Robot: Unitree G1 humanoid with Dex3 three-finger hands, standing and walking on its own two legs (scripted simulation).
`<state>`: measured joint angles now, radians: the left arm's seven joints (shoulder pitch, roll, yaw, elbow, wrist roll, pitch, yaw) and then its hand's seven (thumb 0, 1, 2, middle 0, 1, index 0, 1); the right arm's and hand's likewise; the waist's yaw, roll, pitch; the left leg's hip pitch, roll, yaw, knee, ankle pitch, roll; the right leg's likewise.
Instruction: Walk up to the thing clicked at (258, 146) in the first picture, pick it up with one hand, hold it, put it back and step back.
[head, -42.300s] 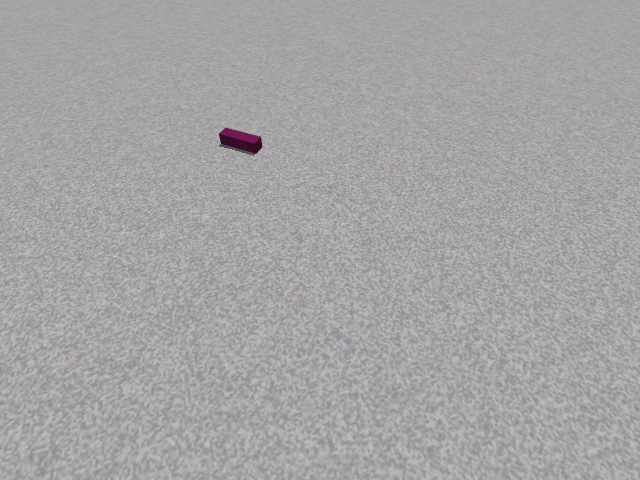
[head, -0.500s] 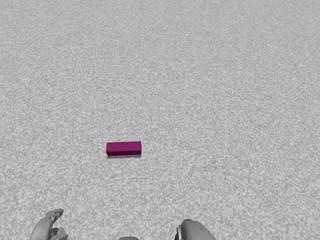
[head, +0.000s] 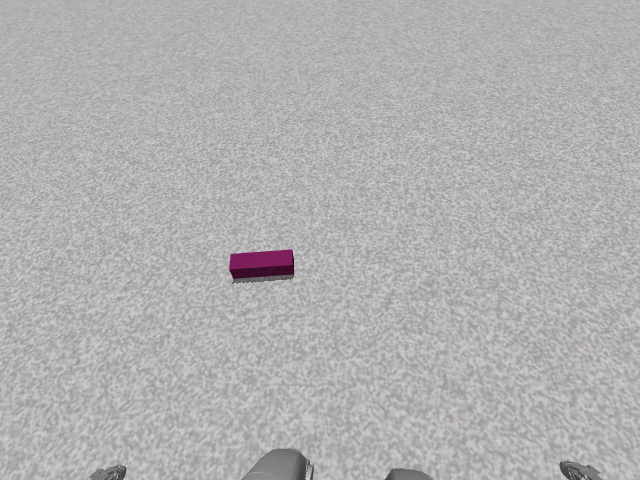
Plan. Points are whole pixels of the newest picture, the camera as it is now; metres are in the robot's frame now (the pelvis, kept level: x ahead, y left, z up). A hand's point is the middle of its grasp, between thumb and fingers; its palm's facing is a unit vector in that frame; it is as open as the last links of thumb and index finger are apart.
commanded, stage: step back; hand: left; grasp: from above
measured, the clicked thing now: (262, 264) +0.87 +0.28 -0.73
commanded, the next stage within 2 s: stand in 1.52 s
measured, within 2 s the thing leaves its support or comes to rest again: neither
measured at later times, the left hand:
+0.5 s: hand out of the picture -0.13 +0.24 -0.15, palm faces -0.03 -0.91 -0.41, open 7.4 cm
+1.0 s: hand out of the picture -0.13 +0.25 -0.14, palm faces +0.03 -0.91 -0.40, open 7.4 cm
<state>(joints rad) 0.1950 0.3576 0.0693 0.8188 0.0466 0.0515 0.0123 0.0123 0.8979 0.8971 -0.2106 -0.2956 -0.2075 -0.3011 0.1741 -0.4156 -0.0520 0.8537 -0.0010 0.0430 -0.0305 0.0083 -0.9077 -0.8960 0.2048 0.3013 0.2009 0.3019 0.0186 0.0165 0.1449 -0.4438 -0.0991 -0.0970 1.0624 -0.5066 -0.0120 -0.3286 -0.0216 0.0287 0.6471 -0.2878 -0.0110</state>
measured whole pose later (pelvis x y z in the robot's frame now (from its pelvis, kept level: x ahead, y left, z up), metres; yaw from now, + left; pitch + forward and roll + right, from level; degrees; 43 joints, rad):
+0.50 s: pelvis -0.18 -0.03 -0.01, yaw -2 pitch -3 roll +0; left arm 0.24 0.37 0.07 0.93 0.05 0.03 -0.01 0.01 0.90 0.90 -0.21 -0.30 -0.20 -0.30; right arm 0.12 -0.40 -0.06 0.87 -0.03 0.05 -0.01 0.01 -0.91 -0.90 0.21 0.30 0.20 0.30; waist 0.03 0.04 0.11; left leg -0.48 0.02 -0.07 0.76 -0.39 0.00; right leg -0.22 0.04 0.03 0.66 -0.41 -0.04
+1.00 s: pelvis -0.19 -0.04 +0.00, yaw +2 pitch -3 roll +1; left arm 0.21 0.40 0.07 0.97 0.02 -0.02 -0.02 0.01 0.90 0.90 -0.21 -0.29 -0.20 -0.30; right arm 0.24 -0.37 -0.05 0.96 -0.03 -0.02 0.02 0.01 -0.90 -0.90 0.21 0.30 0.20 0.30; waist -0.01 -0.01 0.07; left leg -0.22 0.00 -0.02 0.57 -0.30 -0.01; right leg -0.31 -0.02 -0.01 0.66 -0.40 -0.02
